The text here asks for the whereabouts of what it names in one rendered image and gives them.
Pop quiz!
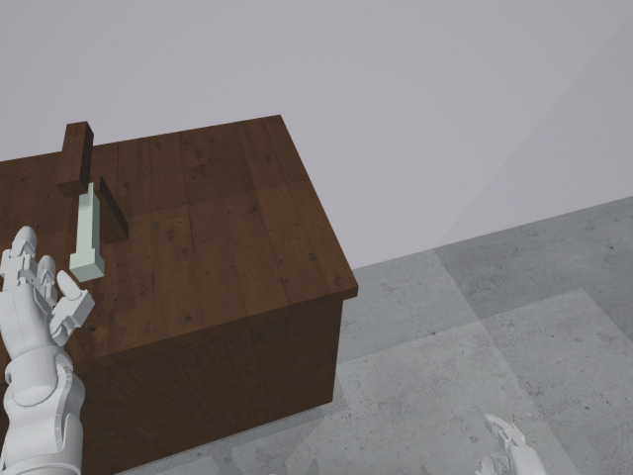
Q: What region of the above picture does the counter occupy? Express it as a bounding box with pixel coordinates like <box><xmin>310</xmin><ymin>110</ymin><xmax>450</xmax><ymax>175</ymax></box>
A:
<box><xmin>0</xmin><ymin>115</ymin><xmax>359</xmax><ymax>475</ymax></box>

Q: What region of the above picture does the robot left forearm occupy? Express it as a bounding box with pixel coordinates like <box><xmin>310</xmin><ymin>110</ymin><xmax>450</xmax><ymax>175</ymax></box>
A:
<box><xmin>0</xmin><ymin>345</ymin><xmax>85</xmax><ymax>475</ymax></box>

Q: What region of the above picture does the right robot hand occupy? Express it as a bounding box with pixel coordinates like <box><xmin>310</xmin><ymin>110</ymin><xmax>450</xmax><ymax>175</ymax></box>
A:
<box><xmin>475</xmin><ymin>414</ymin><xmax>547</xmax><ymax>475</ymax></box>

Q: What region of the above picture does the left robot hand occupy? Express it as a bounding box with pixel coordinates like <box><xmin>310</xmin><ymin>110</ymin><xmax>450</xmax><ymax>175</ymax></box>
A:
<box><xmin>0</xmin><ymin>226</ymin><xmax>95</xmax><ymax>360</ymax></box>

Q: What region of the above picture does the tap lever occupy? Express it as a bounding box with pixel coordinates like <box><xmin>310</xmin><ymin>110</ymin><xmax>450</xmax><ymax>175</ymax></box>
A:
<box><xmin>69</xmin><ymin>182</ymin><xmax>105</xmax><ymax>282</ymax></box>

